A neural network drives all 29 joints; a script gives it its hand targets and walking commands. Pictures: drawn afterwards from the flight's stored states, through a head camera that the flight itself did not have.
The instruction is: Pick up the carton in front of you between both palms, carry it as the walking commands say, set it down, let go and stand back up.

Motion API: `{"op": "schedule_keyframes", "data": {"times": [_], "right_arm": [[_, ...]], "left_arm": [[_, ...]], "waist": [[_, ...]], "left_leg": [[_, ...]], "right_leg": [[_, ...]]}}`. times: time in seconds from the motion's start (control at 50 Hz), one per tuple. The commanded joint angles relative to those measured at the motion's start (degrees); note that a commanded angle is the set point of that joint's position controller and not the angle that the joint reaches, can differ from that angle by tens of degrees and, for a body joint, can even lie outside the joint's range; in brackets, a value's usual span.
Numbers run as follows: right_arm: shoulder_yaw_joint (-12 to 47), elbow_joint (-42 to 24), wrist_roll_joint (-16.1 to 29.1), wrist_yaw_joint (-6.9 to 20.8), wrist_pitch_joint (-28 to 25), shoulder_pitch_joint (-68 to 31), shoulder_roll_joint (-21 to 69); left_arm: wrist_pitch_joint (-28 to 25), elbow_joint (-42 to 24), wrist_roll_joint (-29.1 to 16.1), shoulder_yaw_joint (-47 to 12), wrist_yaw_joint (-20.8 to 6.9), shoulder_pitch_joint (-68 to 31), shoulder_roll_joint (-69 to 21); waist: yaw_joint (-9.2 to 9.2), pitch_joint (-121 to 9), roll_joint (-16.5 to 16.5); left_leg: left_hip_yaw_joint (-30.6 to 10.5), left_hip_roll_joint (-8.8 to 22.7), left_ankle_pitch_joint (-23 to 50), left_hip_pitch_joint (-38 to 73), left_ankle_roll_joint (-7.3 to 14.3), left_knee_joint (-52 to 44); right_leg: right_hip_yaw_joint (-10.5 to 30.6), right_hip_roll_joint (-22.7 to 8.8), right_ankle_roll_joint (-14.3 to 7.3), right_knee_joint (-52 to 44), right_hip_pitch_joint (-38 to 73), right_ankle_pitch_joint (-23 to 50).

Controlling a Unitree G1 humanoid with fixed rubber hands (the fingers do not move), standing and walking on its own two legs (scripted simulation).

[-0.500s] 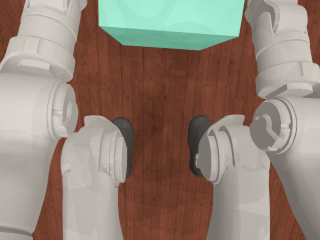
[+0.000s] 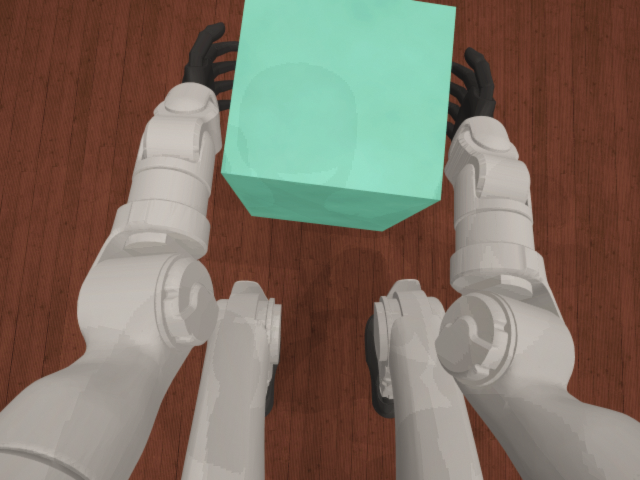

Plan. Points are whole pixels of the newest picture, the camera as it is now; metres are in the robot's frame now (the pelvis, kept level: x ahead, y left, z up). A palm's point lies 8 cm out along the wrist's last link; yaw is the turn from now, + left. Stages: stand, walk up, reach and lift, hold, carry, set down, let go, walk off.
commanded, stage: reach and lift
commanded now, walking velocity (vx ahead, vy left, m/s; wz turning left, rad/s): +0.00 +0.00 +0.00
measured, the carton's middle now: (331, 134) +0.51 +0.00 -0.13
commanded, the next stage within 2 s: none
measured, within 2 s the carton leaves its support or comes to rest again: neither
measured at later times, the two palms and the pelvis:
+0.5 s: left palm (157, 54) +0.49 +0.14 +0.07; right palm (561, 71) +0.48 -0.16 +0.09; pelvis +0.04 -0.01 +0.12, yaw +0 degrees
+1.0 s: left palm out of the picture +0.43 +0.14 +0.23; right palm out of the picture +0.43 -0.16 +0.24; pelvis +0.07 -0.01 +0.24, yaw +1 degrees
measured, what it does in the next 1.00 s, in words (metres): rises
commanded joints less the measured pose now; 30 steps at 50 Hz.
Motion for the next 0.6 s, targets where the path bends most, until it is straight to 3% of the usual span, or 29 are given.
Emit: {"op": "schedule_keyframes", "data": {"times": [0.0, 0.06, 0.1, 0.16, 0.24, 0.32, 0.42, 0.48, 0.58], "right_arm": [[27.55, 0.61, 9.72, 14.6, 0.2, -42.88, 53.37], [31.39, 0.03, 12.38, 15.3, 1.93, -43.79, 56.59], [33.57, -0.81, 13.45, 15.57, 3.42, -43.35, 58.73], [36.14, -2.53, 13.82, 15.56, 5.41, -40.15, 61.37], [40.56, -5.24, 14.27, 15.35, 6.73, -31.34, 62.58], [41.24, -4.64, 13.64, 16.01, 5.69, -20.71, 62.46], [41.52, -4.44, 14.95, 16.32, 2.47, -13.17, 63.73], [42.17, -3.43, 14.91, 16.2, 1.07, -8.36, 64.13], [41.74, -2.01, 12.44, 16.24, 0.46, -1.77, 64.33]], "left_arm": [[-3.16, -3.45, -6.42, -15.42, -13.91, -38.65, -57.68], [-2.17, -5.03, -5.48, -15.89, -13.2, -38.4, -56.49], [-1.07, -7.96, -6.15, -17.85, -13.59, -38.76, -58.21], [1.01, -12.67, -9.06, -22.44, -15.5, -37.75, -62.92], [3.11, -16.27, -14.1, -30.14, -17.48, -30.74, -68.76], [3.18, -16.55, -14.95, -33.03, -17.71, -20.76, -71.75], [0.01, -16.57, -13.04, -32.56, -15.56, -12.57, -72.37], [-1.88, -15.87, -11.09, -31.42, -13.85, -6.96, -71.91], [-2.9, -14.24, -7.72, -29.18, -12.89, 0.43, -71.0]], "waist": [[1.73, -54.27, 1.62], [4.84, -59.5, -0.52], [4.92, -64.54, -2.07], [2.56, -71.69, -2.99], [-0.68, -76.45, -1.94], [-1.38, -67.63, 1.81], [0.43, -56.66, 4.7], [1.4, -52.93, 3.91], [2.34, -45.92, 0.59]], "left_leg": [[7.21, -5.92, 1.18, 33.48, 1.76, -16.01], [8.0, -5.72, -1.05, 37.84, 2.41, -18.44], [8.31, -5.84, -1.23, 40.04, 2.41, -19.61], [8.45, -6.11, 1.35, 42.68, 1.68, -20.84], [7.72, -6.24, 9.79, 49.23, 0.03, -22.76], [6.36, -6.15, 15.98, 52.68, -1.06, -27.08], [4.56, -5.94, 22.06, 57.06, -0.65, -32.16], [3.36, -5.87, 23.73, 61.66, -0.1, -35.58], [2.15, -5.92, 18.94, 67.26, 0.65, -43.2]], "right_leg": [[-7.27, 7.6, -2.66, -14.38, 27.77, 2.82], [-6.8, 7.74, -1.55, -16.77, 31.32, -0.15], [-6.91, 7.9, -0.98, -18.23, 35.6, -0.66], [-7.52, 7.92, -0.8, -20.14, 43.46, 2.46], [-7.81, 7.94, -0.88, -22.61, 51.82, 12.54], [-6.63, 7.98, -1.81, -26.13, 51.89, 18.37], [-4.49, 8.04, -2.33, -30.36, 50.78, 21.95], [-3.16, 7.83, -2.02, -33.87, 53.51, 22.75], [-2.39, 7.38, -1.75, -41.38, 59.46, 18.56]]}}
